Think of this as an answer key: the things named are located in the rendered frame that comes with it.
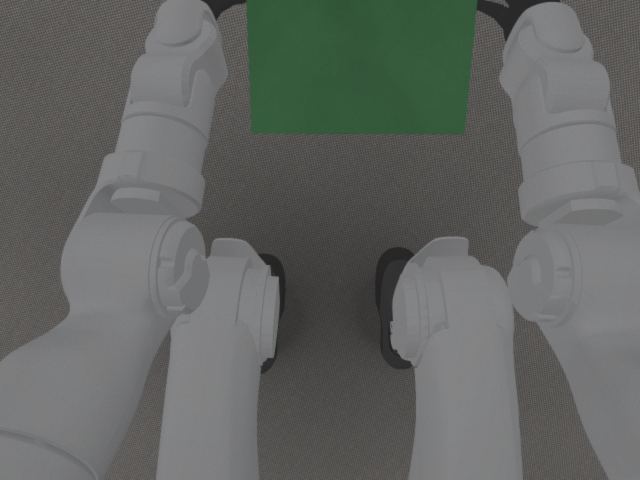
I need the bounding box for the left robot forearm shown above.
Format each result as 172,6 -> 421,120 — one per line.
60,0 -> 228,297

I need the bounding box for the robot right hand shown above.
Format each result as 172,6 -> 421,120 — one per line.
477,0 -> 560,41

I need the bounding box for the robot right shin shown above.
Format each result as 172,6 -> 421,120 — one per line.
390,236 -> 514,361

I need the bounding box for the robot right upper arm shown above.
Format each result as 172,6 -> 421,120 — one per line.
507,223 -> 640,480

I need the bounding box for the robot left foot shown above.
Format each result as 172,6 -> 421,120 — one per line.
258,254 -> 285,374

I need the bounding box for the robot left hand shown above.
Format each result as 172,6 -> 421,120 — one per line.
201,0 -> 246,20

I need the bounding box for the robot left upper arm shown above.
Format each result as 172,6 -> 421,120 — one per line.
0,212 -> 210,480

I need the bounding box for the right robot forearm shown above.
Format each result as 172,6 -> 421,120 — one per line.
499,2 -> 640,227

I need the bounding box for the carton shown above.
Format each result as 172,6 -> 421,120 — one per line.
246,0 -> 478,134

